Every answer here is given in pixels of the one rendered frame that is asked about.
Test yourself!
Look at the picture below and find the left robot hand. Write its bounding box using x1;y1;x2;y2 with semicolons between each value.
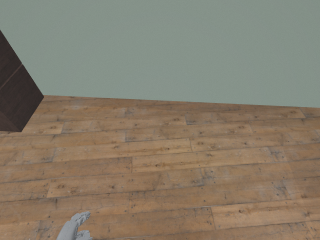
56;211;93;240

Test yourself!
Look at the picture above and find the cupboard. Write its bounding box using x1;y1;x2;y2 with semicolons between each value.
0;30;44;132

